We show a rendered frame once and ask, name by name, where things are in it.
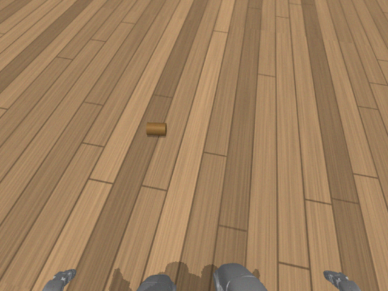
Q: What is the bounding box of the right robot hand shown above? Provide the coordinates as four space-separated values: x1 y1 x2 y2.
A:
323 270 361 291

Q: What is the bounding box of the left robot hand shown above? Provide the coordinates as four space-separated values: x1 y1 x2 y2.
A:
42 269 76 291

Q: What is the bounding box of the can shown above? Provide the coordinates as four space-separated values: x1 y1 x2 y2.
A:
146 122 167 136

